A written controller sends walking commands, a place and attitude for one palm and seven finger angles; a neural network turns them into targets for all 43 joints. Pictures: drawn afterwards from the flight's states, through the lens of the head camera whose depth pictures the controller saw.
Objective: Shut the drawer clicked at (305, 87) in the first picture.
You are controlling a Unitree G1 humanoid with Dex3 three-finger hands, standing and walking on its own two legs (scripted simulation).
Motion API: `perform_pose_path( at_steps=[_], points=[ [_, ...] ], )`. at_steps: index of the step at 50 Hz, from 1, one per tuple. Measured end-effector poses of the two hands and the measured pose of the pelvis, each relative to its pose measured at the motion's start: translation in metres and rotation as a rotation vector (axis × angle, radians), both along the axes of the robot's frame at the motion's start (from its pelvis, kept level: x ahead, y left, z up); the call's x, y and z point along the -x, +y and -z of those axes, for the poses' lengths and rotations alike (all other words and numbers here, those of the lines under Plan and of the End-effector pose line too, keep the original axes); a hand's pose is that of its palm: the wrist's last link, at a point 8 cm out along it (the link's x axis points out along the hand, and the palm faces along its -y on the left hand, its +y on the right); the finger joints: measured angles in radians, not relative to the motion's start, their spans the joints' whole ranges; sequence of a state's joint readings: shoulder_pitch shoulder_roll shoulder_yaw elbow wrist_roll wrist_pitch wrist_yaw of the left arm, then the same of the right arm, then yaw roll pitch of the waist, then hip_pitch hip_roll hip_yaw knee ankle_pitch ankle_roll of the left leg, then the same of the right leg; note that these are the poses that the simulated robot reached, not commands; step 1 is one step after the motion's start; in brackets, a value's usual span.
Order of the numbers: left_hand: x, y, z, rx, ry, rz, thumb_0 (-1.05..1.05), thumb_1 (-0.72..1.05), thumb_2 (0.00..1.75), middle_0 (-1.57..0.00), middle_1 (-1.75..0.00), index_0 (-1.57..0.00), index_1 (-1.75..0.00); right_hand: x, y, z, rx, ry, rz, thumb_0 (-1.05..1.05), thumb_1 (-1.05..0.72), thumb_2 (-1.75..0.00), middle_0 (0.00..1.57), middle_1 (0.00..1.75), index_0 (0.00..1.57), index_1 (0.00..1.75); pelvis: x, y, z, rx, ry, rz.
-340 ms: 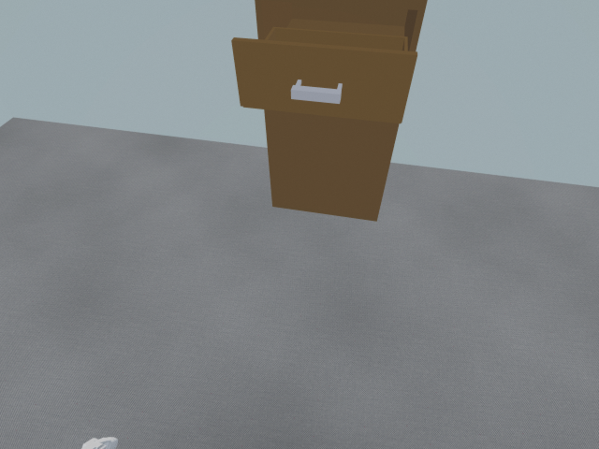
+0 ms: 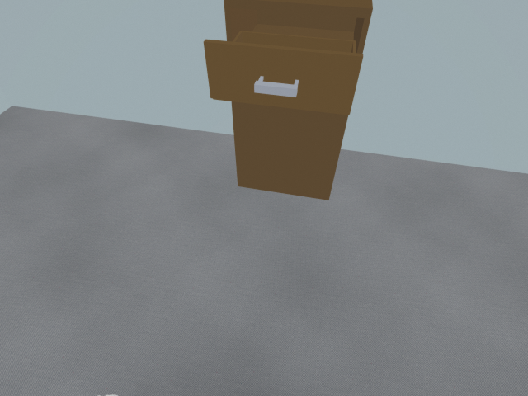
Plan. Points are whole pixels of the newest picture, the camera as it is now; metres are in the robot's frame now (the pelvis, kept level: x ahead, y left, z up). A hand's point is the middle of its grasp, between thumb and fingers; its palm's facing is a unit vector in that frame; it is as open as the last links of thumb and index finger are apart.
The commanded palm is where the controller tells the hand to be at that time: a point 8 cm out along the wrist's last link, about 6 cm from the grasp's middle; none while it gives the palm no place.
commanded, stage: stand and wait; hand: left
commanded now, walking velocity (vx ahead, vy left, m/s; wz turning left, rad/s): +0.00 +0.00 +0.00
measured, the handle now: (277, 85) +0.92 +0.02 +0.02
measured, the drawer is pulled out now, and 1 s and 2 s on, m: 0.30 0.30 0.30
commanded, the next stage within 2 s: look at it before walking up in 0.48 s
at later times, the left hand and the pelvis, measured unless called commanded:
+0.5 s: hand out of the picture +0.06 +0.24 -0.15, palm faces -0.02 -0.94 -0.34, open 7.4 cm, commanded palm none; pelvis -0.01 +0.00 +0.00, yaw +0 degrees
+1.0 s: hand out of the picture +0.06 +0.24 -0.15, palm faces -0.03 -0.94 -0.33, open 7.4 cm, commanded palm none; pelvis -0.01 +0.00 +0.00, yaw -1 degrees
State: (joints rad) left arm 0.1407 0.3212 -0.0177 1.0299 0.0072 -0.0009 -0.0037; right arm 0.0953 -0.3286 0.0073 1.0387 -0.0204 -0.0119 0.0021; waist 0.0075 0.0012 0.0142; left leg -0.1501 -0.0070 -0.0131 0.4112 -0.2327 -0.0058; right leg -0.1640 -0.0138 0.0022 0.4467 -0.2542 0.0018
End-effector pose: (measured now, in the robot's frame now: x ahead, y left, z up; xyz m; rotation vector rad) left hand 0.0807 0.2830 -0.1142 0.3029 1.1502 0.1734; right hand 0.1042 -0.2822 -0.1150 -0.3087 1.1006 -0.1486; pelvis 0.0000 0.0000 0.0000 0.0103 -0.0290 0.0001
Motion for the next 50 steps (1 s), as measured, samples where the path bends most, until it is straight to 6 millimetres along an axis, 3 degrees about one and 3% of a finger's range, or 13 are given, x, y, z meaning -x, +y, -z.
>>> perform_pose_path(
  at_steps=[11, 19, 37, 50],
  points=[
    [0.026, 0.004, 0.003, -0.012, 0.071, -0.025, 0.00, 0.90, 0.90, -0.21, -0.30, -0.21, -0.30, 0.041, -0.013, 0.005, 0.019, 0.105, 0.042, 0.01, -0.91, -0.90, 0.21, 0.30, 0.20, 0.30, 0.005, -0.004, -0.002, 0.003, -0.005, 0.002],
    [0.032, 0.006, 0.002, -0.019, 0.087, -0.026, 0.00, 0.90, 0.90, -0.21, -0.30, -0.21, -0.30, 0.057, -0.014, 0.007, 0.014, 0.139, 0.055, 0.01, -0.91, -0.90, 0.21, 0.30, 0.20, 0.30, 0.008, -0.004, -0.003, 0.003, -0.004, 0.005],
    [0.022, 0.000, 0.002, -0.006, 0.055, -0.011, 0.00, 0.90, 0.90, -0.21, -0.30, -0.21, -0.30, 0.049, -0.007, 0.006, 0.000, 0.102, 0.054, 0.01, -0.91, -0.90, 0.21, 0.30, 0.20, 0.30, 0.009, -0.004, -0.003, 0.002, -0.003, 0.011],
    [0.027, 0.002, 0.003, -0.007, 0.075, -0.016, 0.00, 0.90, 0.90, -0.21, -0.30, -0.21, -0.30, 0.047, -0.009, 0.004, 0.007, 0.108, 0.053, 0.01, -0.91, -0.90, 0.21, 0.30, 0.20, 0.30, 0.008, -0.003, -0.004, 0.003, 0.000, 0.012]
  ],
)
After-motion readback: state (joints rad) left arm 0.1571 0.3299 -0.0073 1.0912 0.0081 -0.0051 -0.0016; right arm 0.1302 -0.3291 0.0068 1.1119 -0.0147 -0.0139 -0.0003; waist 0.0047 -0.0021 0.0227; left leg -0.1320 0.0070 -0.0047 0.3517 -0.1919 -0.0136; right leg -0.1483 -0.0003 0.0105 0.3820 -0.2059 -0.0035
